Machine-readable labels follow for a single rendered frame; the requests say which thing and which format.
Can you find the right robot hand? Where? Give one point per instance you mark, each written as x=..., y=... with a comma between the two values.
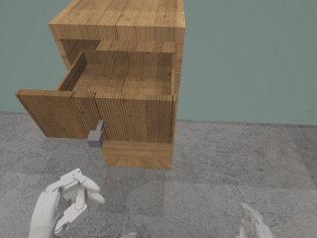
x=260, y=230

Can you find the drawer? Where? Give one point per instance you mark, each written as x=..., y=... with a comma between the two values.
x=132, y=92

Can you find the cabinet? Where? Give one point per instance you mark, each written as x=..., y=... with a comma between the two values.
x=154, y=26

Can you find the left robot hand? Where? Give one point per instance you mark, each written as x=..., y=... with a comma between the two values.
x=46, y=221

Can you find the handle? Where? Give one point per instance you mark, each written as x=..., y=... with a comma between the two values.
x=96, y=138

